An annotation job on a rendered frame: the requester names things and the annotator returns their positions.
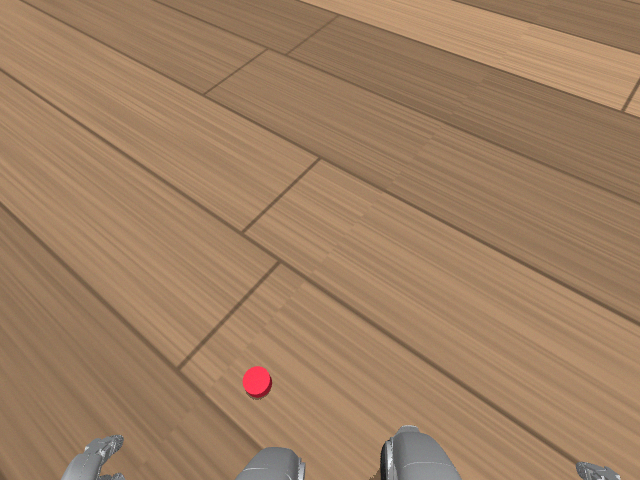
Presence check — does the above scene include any tin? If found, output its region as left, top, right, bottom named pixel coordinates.
left=243, top=366, right=272, bottom=398

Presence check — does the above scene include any left robot hand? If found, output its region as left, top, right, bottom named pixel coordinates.
left=61, top=435, right=125, bottom=480

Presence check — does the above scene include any right robot hand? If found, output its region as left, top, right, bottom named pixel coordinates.
left=576, top=462, right=621, bottom=480

